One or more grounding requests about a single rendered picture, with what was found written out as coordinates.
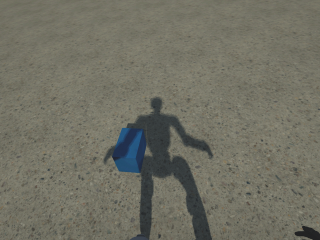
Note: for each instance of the carton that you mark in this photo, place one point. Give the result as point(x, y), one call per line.
point(130, 149)

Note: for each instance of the robot right hand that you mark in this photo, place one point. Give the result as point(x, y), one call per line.
point(309, 233)

